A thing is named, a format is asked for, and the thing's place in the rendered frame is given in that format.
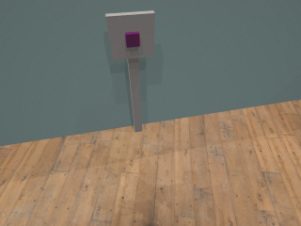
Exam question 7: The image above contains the panel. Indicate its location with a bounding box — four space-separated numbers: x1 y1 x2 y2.
105 10 155 132

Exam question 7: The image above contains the button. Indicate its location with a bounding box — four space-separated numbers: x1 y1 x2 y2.
125 31 140 48

